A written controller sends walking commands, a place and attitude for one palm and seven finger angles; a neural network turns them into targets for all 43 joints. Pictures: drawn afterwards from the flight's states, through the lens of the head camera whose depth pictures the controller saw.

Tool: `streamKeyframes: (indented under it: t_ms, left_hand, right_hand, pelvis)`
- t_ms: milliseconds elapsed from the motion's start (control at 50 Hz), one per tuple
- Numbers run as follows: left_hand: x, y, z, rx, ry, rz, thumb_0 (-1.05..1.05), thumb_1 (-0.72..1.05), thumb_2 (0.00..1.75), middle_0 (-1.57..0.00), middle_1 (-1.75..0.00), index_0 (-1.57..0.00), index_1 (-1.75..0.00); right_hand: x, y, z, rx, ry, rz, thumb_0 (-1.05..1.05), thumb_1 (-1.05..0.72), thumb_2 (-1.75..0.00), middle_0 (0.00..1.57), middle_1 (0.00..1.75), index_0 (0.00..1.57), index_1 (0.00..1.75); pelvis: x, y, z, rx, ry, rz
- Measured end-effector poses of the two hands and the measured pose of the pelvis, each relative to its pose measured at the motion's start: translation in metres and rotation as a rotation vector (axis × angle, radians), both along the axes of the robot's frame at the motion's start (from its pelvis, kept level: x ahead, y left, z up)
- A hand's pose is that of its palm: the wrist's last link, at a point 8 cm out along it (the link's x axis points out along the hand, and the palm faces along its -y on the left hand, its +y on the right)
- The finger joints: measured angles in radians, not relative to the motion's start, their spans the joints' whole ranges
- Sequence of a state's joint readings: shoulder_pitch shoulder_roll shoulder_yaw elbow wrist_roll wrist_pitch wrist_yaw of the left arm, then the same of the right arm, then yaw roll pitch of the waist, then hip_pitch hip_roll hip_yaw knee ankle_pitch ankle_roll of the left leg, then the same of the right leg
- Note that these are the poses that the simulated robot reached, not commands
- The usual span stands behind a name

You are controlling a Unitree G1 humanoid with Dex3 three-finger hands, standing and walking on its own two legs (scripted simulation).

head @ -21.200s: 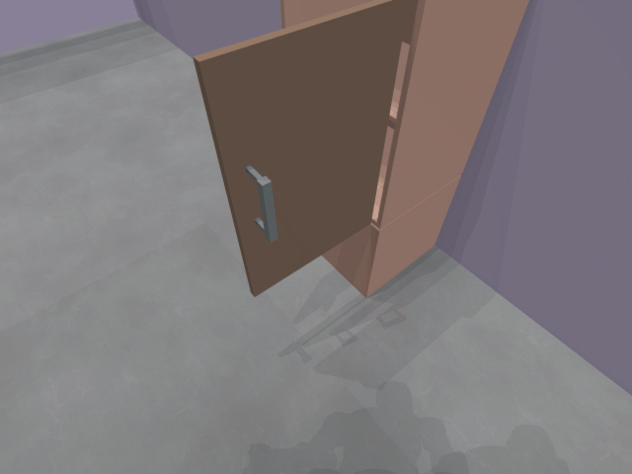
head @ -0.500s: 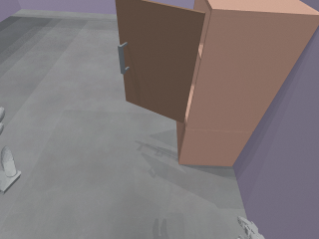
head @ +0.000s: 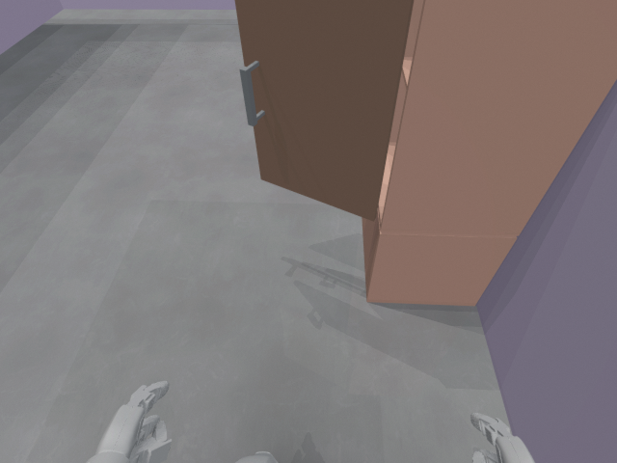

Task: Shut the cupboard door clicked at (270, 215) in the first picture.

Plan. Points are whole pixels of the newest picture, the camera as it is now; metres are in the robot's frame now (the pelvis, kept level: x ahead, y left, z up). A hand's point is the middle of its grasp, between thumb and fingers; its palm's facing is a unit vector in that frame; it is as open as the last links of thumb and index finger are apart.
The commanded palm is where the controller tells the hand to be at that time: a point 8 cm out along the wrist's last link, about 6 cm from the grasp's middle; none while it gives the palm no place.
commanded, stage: let the arm hang, fingers relaxed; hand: left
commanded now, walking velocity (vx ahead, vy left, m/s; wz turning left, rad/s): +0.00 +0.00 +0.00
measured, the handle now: (253, 94) +0.95 +0.17 +0.00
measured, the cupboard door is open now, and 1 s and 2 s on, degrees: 64 64 64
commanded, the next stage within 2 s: look to check the result in 0.90 s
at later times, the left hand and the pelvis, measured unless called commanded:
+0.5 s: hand out of the picture -0.01 +0.23 -0.14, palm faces +0.00 -0.94 -0.34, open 7.4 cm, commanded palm none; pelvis +0.03 -0.01 +0.02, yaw +0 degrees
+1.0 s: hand out of the picture +0.11 +0.18 -0.15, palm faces -0.03 -0.97 -0.24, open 7.4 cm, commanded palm none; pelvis +0.06 -0.02 +0.02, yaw -1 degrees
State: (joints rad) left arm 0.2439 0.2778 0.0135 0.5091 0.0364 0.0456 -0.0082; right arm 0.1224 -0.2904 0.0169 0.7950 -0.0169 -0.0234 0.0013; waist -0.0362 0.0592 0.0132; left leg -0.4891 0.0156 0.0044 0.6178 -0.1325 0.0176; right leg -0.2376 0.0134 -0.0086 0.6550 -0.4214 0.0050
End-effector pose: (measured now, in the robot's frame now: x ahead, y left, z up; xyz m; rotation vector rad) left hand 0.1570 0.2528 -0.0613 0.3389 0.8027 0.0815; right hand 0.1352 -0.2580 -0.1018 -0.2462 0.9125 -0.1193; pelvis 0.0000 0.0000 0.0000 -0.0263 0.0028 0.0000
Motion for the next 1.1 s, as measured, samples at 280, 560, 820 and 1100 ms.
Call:
streamKeyframes:
  t_ms: [280, 560, 820, 1100]
  left_hand:
    - [-0.180, -0.006, -0.071, -0.101, 0.648, 0.261, 0.01, 0.94, 0.90, -0.21, -0.30, -0.21, -0.30]
    - [-0.142, 0.020, -0.043, 0.028, 0.575, 0.261, 0.01, 0.91, 0.90, -0.20, -0.30, -0.20, -0.30]
    - [-0.054, -0.018, -0.054, -0.061, 0.427, 0.154, 0.00, 0.90, 0.90, -0.20, -0.30, -0.20, -0.30]
    - [-0.068, -0.018, -0.058, -0.052, 0.503, 0.183, 0.00, 0.90, 0.90, -0.20, -0.30, -0.20, -0.30]
  right_hand:
    - [-0.088, -0.013, -0.006, -0.069, 0.431, -0.088, 0.01, -0.91, -0.90, 0.20, 0.30, 0.20, 0.30]
    - [-0.048, -0.013, -0.018, 0.013, 0.323, -0.111, 0.01, -0.91, -0.90, 0.20, 0.30, 0.20, 0.30]
    - [-0.043, -0.027, -0.007, -0.025, 0.338, -0.136, 0.01, -0.91, -0.90, 0.20, 0.30, 0.20, 0.30]
    - [-0.053, -0.014, -0.014, -0.001, 0.399, -0.152, 0.01, -0.91, -0.90, 0.20, 0.30, 0.20, 0.30]
  pelvis:
    - [0.021, -0.007, 0.012, -0.001, -0.006, 0.022]
    - [0.037, -0.011, 0.019, 0.022, -0.039, -0.010]
    - [0.050, -0.017, 0.021, 0.029, -0.029, -0.018]
    - [0.058, -0.017, 0.021, 0.027, -0.031, -0.024]
